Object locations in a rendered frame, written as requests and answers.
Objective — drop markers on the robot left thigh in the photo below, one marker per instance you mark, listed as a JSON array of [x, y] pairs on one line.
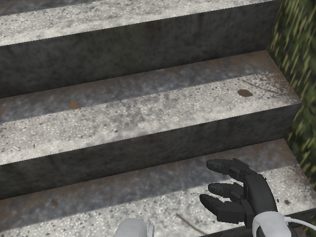
[[135, 227]]

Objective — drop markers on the right robot forearm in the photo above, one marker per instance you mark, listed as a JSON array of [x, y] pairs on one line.
[[271, 224]]

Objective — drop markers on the robot right hand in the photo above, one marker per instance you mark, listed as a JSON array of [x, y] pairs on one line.
[[246, 202]]

